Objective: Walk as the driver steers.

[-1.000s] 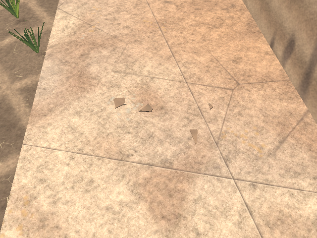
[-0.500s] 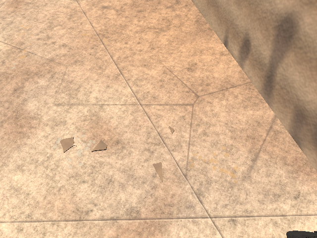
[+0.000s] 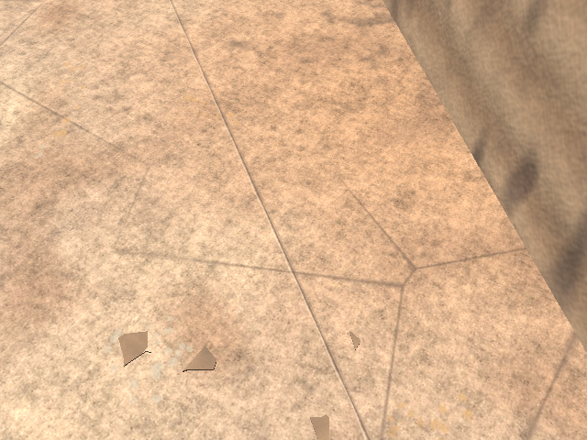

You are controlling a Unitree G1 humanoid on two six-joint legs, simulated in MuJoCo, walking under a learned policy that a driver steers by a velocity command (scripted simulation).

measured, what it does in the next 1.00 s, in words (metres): walks ahead, turning left: right foot, then left foot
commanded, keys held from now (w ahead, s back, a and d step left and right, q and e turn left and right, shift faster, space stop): w+q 0.56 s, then w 0.14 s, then w+e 0.30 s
